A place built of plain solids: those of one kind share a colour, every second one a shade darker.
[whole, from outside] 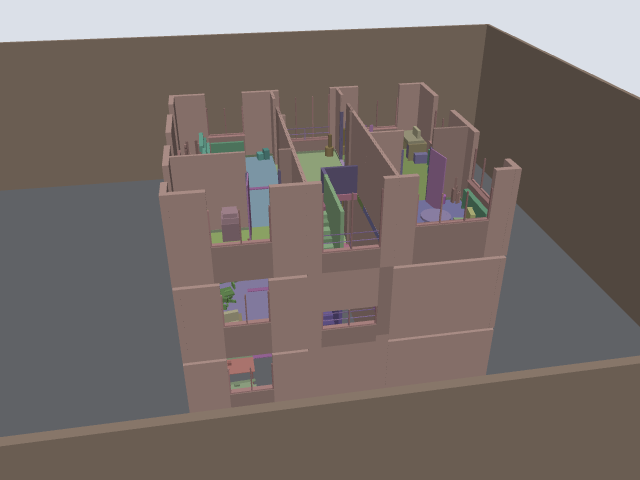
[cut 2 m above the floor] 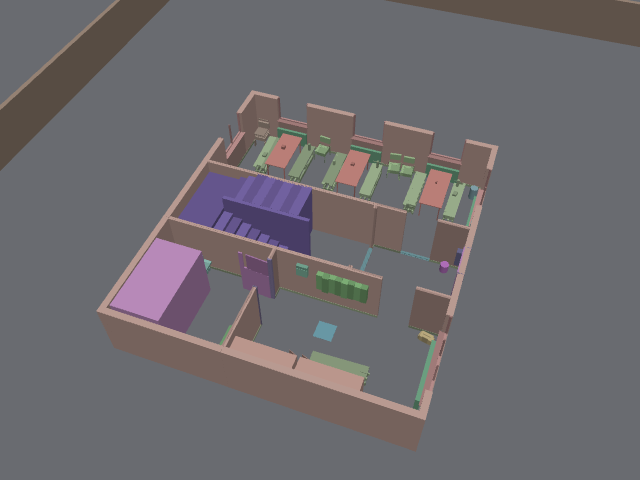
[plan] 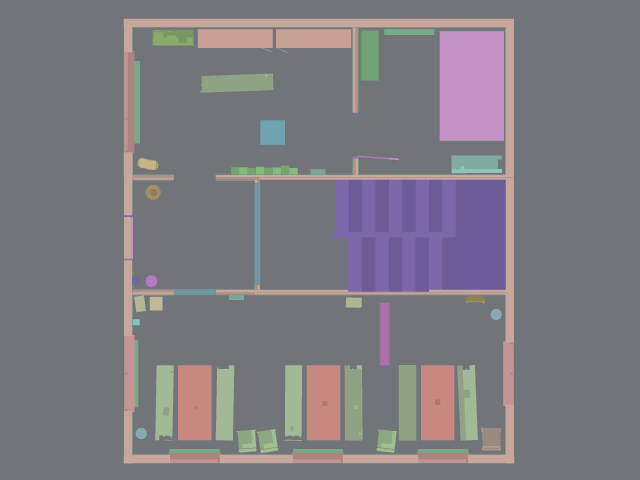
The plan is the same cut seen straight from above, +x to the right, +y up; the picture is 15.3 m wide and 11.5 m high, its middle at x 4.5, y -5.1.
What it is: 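A works' own office and amenities block on a factory's ground, three floors round one stairwell that runs through them all, for the staff and hands of a middling works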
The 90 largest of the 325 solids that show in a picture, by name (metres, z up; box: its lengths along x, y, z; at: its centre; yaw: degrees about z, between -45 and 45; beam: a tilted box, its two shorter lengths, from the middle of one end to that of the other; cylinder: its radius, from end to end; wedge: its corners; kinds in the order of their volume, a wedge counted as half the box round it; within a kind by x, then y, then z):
{
 "yard_bound_1": {"box": [0.2, 30.44, 8.64], "at": [-11.81, -7.01, 4.27]},
 "yard_bound_2": {"box": [29.48, 0.2, 8.64], "at": [2.83, -22.13, 4.27]},
 "yard_bound_3": {"box": [29.48, 0.2, 8.64], "at": [2.83, 8.12, 4.27]},
 "yard_bound_4": {"box": [0.2, 30.44, 8.64], "at": [17.47, -7.01, 4.27]},
 "wall_1": {"box": [0.2, 1.26, 2.65], "at": [-0.1, -9.82, 1.27]},
 "wall_2": {"box": [0.2, 1.41, 3.05], "at": [-0.1, -9.75, 7.17]},
 "wall_3": {"box": [0.2, 1.81, 1.05], "at": [-0.1, -8.3, 0.47]},
 "wall_4": {"box": [0.2, 1.51, 1.25], "at": [-0.1, -8.3, 6.26]},
 "wall_5": {"box": [0.2, 1.21, 3.05], "at": [-0.1, -6.95, 7.17]},
 "wall_6": {"box": [0.2, 1.06, 2.65], "at": [-0.1, -6.88, 1.27]},
 "wall_7": {"box": [0.2, 2.75, 2.65], "at": [-0.1, -4.97, 1.27]},
 "wall_8": {"box": [0.2, 0.91, 3.05], "at": [-0.1, -3.15, 7.17]},
 "wall_9": {"box": [0.2, 2.41, 1.15], "at": [-0.1, -1.8, 0.53]},
 "wall_10": {"box": [0.2, 1.11, 3.05], "at": [-0.1, -0.35, 7.17]},
 "wall_11": {"box": [0.2, 0.81, 2.65], "at": [-0.1, -0.2, 1.27]},
 "wall_12": {"box": [1.11, 0.2, 2.65], "at": [0.35, -10.35, 1.27]},
 "wall_13": {"box": [1.21, 0.2, 3.05], "at": [0.4, -10.35, 7.17]},
 "wall_14": {"box": [1.96, 0.2, 3.05], "at": [0.78, 0.1, 7.17]},
 "wall_15": {"box": [5.55, 0.2, 2.65], "at": [2.58, 0.1, 1.27]},
 "wall_16": {"box": [1.76, 0.2, 2.65], "at": [2.98, -10.35, 1.27]},
 "wall_17": {"box": [1.96, 0.2, 3.05], "at": [3.17, -10.35, 7.17]},
 "wall_18": {"box": [2.41, 0.06, 2.65], "at": [4.14, -3.57, 1.27]},
 "wall_19": {"box": [2.41, 0.06, 3.0], "at": [4.21, -3.63, 1.45]},
 "wall_20": {"box": [2.41, 0.06, 3.19], "at": [4.21, -3.63, 4.29]},
 "wall_21": {"box": [2.41, 0.06, 3.05], "at": [4.21, -3.63, 7.17]},
 "wall_22": {"box": [1.81, 0.2, 3.05], "at": [4.45, 0.1, 7.17]},
 "wall_23": {"box": [3.41, 0.06, 3.05], "at": [4.64, -6.38, 7.17]},
 "wall_24": {"box": [3.41, 0.06, 3.05], "at": [4.71, -6.32, 7.17]},
 "wall_25": {"box": [0.61, 0.2, 3.05], "at": [5.65, 0.1, 7.17]},
 "wall_26": {"box": [1.01, 0.2, 3.05], "at": [5.85, -10.35, 7.17]},
 "wall_27": {"box": [1.81, 0.2, 2.65], "at": [5.95, -10.35, 1.27]},
 "wall_28": {"box": [6.01, 0.06, 2.65], "at": [5.95, -6.38, 1.27]},
 "wall_29": {"box": [5.95, 0.06, 3.0], "at": [5.97, -6.32, 1.45]},
 "wall_30": {"box": [0.06, 2.37, 3.05], "at": [6.32, -9.07, 7.17]},
 "wall_31": {"box": [0.06, 2.37, 3.05], "at": [6.38, -9.07, 7.17]},
 "wall_32": {"box": [0.71, 0.2, 3.05], "at": [6.7, -10.35, 7.17]},
 "wall_33": {"box": [3.66, 0.06, 3.0], "at": [7.12, -3.63, 1.45]},
 "wall_34": {"box": [3.66, 0.06, 3.19], "at": [7.12, -3.63, 4.29]},
 "wall_35": {"box": [3.66, 0.06, 3.05], "at": [7.12, -3.63, 7.17]},
 "wall_36": {"box": [3.6, 0.06, 2.65], "at": [7.15, -3.57, 1.27]},
 "wall_37": {"box": [3.6, 0.06, 3.05], "at": [7.15, -3.57, 7.17]},
 "wall_38": {"box": [2.41, 0.2, 1.25], "at": [7.15, 0.1, 6.26]},
 "wall_39": {"box": [3.8, 0.2, 2.65], "at": [7.25, 0.1, 1.27]},
 "wall_40": {"box": [2.66, 0.06, 3.05], "at": [7.62, -6.32, 7.17]},
 "wall_41": {"box": [2.6, 0.06, 3.05], "at": [7.65, -6.38, 7.17]},
 "wall_42": {"box": [1.26, 0.2, 2.85], "at": [8.53, -10.35, 4.12]},
 "wall_43": {"box": [1.26, 0.2, 2.85], "at": [8.53, 0.1, 4.12]},
 "wall_44": {"box": [1.11, 0.2, 2.65], "at": [8.6, -10.35, 1.27]},
 "wall_45": {"box": [0.91, 0.2, 3.05], "at": [8.7, -10.35, 7.17]},
 "wall_46": {"box": [0.81, 0.2, 3.05], "at": [8.75, 0.1, 7.17]},
 "wall_47": {"box": [0.2, 1.26, 3.05], "at": [9.05, -9.82, 7.17]},
 "wall_48": {"box": [0.2, 1.41, 2.65], "at": [9.05, -9.75, 1.27]},
 "wall_49": {"box": [0.2, 1.41, 2.85], "at": [9.05, -9.75, 4.12]},
 "wall_50": {"box": [0.2, 1.51, 1.25], "at": [9.05, -8.3, 3.32]},
 "wall_51": {"box": [0.2, 1.81, 1.25], "at": [9.05, -8.3, 6.26]},
 "wall_52": {"box": [0.2, 1.21, 2.65], "at": [9.05, -6.95, 1.27]},
 "wall_53": {"box": [0.2, 1.21, 2.85], "at": [9.05, -6.95, 4.12]},
 "wall_54": {"box": [0.2, 1.06, 3.05], "at": [9.05, -6.88, 7.17]},
 "wall_55": {"box": [0.2, 2.75, 3.0], "at": [9.05, -4.97, 1.45]},
 "wall_56": {"box": [0.2, 1.86, 1.75], "at": [9.05, -4.97, 5.02]},
 "wall_57": {"box": [0.2, 0.61, 3.05], "at": [9.05, -3.3, 7.17]},
 "wall_58": {"box": [0.2, 2.41, 1.35], "at": [9.05, -1.8, 6.32]},
 "wall_59": {"box": [0.2, 3.8, 2.65], "at": [9.05, -1.7, 1.27]},
 "wall_60": {"box": [0.2, 3.8, 2.85], "at": [9.05, -1.7, 4.12]},
 "wall_61": {"box": [0.2, 0.81, 3.05], "at": [9.05, -0.2, 7.17]},
 "stair_1": {"box": [0.34, 1.3, 2.84], "at": [5.34, -5.69, 1.37]},
 "stair_2": {"box": [0.34, 1.3, 2.69], "at": [5.66, -5.69, 1.29]},
 "stair_3": {"box": [0.34, 1.3, 2.53], "at": [5.98, -5.69, 1.22]},
 "stair_4": {"box": [2.98, 0.13, 4.09], "at": [6.26, -4.97, 2.0]},
 "stair_5": {"box": [0.34, 1.3, 2.38], "at": [6.3, -5.69, 1.14]},
 "stair_6": {"box": [0.34, 1.3, 2.22], "at": [6.62, -5.69, 1.06]},
 "stair_7": {"box": [0.34, 1.3, 0.98], "at": [6.64, -4.26, 0.44]},
 "stair_8": {"box": [0.34, 1.3, 2.06], "at": [6.94, -5.69, 0.98]},
 "stair_9": {"box": [0.34, 1.3, 1.14], "at": [6.96, -4.26, 0.52]},
 "stair_10": {"box": [0.34, 1.3, 1.91], "at": [7.26, -5.69, 0.91]},
 "stair_11": {"box": [0.34, 1.3, 1.29], "at": [7.28, -4.26, 0.59]},
 "stair_12": {"box": [0.34, 1.3, 1.75], "at": [7.58, -5.69, 0.83]},
 "stair_13": {"box": [0.34, 1.3, 1.45], "at": [7.6, -4.26, 0.67]},
 "stair_14": {"box": [1.2, 2.73, 1.6], "at": [8.35, -4.97, 0.75]},
 "raised_floor_typists_1": {"box": [9.08, 4.03, 0.25], "at": [4.47, -8.3, 2.82]},
 "wc_cubicles_1": {"box": [1.54, 2.63, 2.08], "at": [8.14, -1.41, 0.99]},
 "raised_floor_drawing_1": {"box": [6.48, 4.03, 0.25], "at": [3.17, -8.3, 5.76]},
 "raised_floor_planning_1": {"box": [5.48, 3.73, 0.25], "at": [2.67, -1.8, 5.76]},
 "raised_floor_meeting_1": {"box": [3.73, 3.73, 0.25], "at": [7.15, -1.8, 5.76]},
 "lockers_1": {"box": [1.8, 0.45, 1.85], "at": [2.47, -0.28, 0.88]},
 "lockers_2": {"box": [1.8, 0.45, 1.85], "at": [4.35, -0.28, 0.88]},
 "raised_floor_prints_1": {"box": [2.73, 4.03, 0.25], "at": [7.65, -8.3, 5.76]},
 "raised_floor_gallery_1": {"box": [3.13, 2.88, 0.25], "at": [1.5, -4.97, 5.76]},
 "stair_raked_1": {"box": [2.98, 0.13, 3.04], "at": [6.26, -4.97, 5.47]},
 "raised_floor_landing_1": {"box": [1.4, 2.88, 0.25], "at": [3.63, -4.97, 5.76]}
}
